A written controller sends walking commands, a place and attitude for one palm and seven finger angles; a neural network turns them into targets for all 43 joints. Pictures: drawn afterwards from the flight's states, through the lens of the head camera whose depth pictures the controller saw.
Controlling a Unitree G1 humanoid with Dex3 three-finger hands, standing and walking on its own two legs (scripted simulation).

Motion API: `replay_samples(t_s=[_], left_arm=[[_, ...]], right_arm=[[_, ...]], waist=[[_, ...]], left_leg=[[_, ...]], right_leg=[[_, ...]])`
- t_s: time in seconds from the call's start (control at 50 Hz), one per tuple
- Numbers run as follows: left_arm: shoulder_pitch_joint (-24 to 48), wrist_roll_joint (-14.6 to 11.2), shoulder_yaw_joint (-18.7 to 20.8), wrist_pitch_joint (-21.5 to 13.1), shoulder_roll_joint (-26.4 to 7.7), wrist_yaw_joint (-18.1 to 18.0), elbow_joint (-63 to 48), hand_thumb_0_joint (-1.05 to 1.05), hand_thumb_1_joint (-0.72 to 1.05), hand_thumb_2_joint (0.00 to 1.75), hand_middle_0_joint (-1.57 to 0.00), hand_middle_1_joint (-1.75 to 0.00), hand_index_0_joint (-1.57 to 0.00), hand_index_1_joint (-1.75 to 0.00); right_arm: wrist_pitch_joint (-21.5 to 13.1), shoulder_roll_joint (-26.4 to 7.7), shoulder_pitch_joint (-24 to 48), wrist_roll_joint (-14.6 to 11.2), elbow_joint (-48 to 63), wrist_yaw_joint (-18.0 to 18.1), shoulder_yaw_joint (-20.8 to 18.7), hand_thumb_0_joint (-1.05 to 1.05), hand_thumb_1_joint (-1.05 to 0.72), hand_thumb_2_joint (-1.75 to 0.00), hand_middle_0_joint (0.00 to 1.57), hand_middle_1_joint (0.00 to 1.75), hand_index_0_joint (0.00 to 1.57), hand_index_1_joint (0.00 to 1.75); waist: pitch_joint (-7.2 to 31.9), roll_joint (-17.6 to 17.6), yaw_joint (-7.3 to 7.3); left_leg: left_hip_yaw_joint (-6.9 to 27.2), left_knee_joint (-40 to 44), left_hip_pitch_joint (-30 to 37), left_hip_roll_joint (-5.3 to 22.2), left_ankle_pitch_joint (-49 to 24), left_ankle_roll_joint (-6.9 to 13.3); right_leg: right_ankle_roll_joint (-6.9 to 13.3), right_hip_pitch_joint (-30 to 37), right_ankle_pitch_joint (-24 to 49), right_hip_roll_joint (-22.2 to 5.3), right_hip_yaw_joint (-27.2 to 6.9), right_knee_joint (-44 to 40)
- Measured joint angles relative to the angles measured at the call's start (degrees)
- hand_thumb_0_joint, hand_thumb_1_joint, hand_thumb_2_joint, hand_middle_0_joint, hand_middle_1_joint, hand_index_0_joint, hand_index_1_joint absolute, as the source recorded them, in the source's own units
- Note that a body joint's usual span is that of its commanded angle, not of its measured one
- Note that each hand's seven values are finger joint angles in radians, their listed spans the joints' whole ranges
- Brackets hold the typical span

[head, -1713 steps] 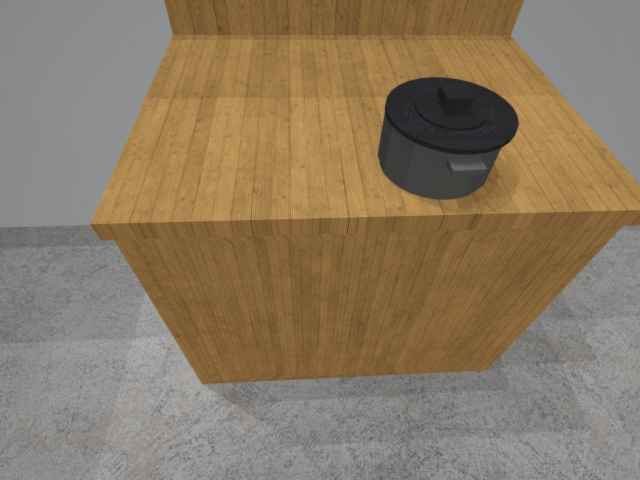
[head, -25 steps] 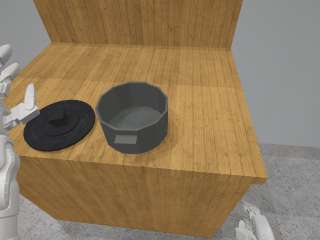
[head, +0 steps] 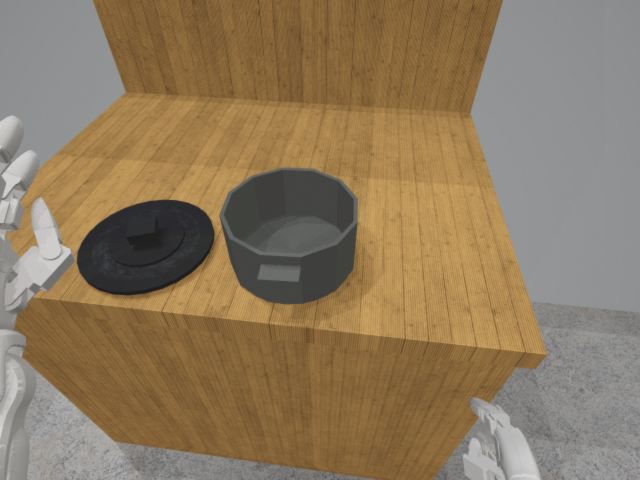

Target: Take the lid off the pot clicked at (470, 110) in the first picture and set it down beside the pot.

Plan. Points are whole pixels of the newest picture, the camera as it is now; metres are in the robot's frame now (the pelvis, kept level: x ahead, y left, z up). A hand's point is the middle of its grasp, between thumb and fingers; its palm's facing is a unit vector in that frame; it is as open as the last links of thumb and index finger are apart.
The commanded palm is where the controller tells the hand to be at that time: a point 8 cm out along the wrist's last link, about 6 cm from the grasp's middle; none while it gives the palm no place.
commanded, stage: draw the hand back to the body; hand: left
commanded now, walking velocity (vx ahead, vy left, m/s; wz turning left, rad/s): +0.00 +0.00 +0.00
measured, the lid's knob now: (143, 229) +0.44 +0.34 +0.06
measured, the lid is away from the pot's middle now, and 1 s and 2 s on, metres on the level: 0.24 0.24 0.24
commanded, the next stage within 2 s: step back with the hand held close in 0.44 s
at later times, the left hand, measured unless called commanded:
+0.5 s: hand (27, 315) +0.17 +0.25 +0.23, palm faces +0.46 -0.83 -0.31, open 7.4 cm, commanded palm +0.11 +0.29 +0.24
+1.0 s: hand (10, 359) +0.14 +0.25 +0.21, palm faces +0.35 -0.79 -0.50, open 7.4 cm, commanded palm +0.08 +0.30 +0.24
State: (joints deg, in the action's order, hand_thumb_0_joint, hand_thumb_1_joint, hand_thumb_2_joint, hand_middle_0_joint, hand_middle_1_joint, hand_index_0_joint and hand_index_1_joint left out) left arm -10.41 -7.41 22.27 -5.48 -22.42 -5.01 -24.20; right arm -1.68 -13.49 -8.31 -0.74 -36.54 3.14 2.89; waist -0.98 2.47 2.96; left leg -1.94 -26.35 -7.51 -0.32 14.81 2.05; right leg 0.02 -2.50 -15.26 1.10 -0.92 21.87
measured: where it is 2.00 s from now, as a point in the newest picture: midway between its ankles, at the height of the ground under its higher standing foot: outside the picture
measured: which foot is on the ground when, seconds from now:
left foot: down 0.00-1.00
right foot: down 0.00-1.00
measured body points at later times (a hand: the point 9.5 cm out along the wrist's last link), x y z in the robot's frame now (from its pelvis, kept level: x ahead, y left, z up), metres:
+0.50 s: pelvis -0.01 +0.00 +0.00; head -0.04 +0.00 +0.45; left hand +0.14 +0.29 +0.25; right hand +0.20 -0.20 -0.07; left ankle +0.00 +0.09 -0.74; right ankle -0.03 -0.13 -0.74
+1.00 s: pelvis -0.05 +0.02 -0.01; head -0.03 +0.05 +0.44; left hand +0.12 +0.29 +0.24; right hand +0.12 -0.22 -0.07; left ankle +0.00 +0.09 -0.74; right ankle -0.03 -0.12 -0.74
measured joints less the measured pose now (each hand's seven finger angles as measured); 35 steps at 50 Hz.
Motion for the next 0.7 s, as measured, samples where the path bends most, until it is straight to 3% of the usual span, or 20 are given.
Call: replay_samples(t_s=[0.32,0.54,0.6,0.7], left_arm=[[-11.4,0.37,-0.3,-0.81,0.37,0.32,-9.96,0.02,0.88,0.9,-0.21,-0.31,-0.21,-0.3],[-11.86,0.84,-0.5,-1.05,0.72,-0.17,-10.87,0.02,0.88,0.9,-0.21,-0.31,-0.21,-0.3],[-11.42,1.17,0.91,-2.06,-0.45,-0.06,-11.3,0.02,0.88,0.9,-0.21,-0.31,-0.21,-0.3],[-10.92,2.08,4.47,-5.75,-2.07,-0.75,-11.75,0.02,0.88,0.9,-0.21,-0.31,-0.21,-0.3]], right_arm=[[-1.15,0.95,0.04,0.68,0.23,-0.62,0.26,0.01,-0.9,-0.9,0.2,0.3,0.2,0.3],[-1.79,1.19,0.2,0.99,-0.1,-0.17,0.41,0.01,-0.9,-0.9,0.2,0.3,0.2,0.3],[-1.36,1.06,-0.13,0.85,0.94,-0.19,0.54,0.01,-0.9,-0.9,0.2,0.3,0.2,0.3],[0.07,0.66,-0.42,0.34,2.58,-0.87,-0.36,0.01,-0.9,-0.9,0.2,0.3,0.2,0.3]], waist=[[0.22,0.05,0.77],[-0.2,-0.05,1.31],[0.23,-0.11,1.03],[1.05,-0.92,-0.62]], left_leg=[[0.21,-0.2,0.05,-0.12,-0.68,0.38],[0.67,-0.19,0.2,-0.07,-1.03,0.26],[0.87,-0.98,-0.97,0.22,-0.78,0.26],[0.81,-3.28,-5.07,0.64,-0.21,0.49]], right_leg=[[-0.4,0.68,1.19,-0.12,0.26,-0.95],[-0.27,1.06,1.48,-0.03,0.73,-1.17],[-0.26,0.28,1.53,0.26,0.92,-1.1],[-0.55,-3.35,1.73,0.64,0.84,0.0]])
